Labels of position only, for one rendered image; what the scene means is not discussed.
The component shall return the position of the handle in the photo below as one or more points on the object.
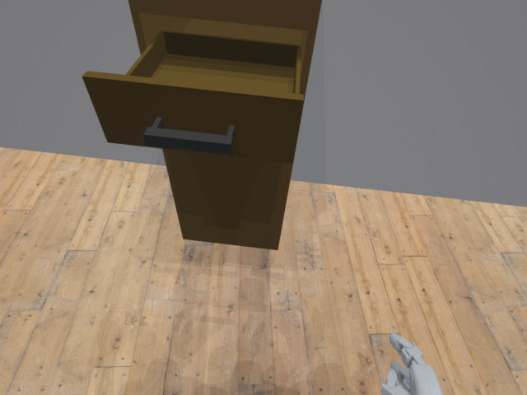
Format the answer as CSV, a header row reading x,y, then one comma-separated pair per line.
x,y
194,141

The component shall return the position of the cabinet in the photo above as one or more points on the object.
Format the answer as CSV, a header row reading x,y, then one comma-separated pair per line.
x,y
227,199

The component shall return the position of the drawer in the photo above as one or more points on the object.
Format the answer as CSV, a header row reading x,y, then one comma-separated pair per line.
x,y
205,83

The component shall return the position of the right robot hand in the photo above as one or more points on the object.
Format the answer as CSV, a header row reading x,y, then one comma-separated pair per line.
x,y
421,378

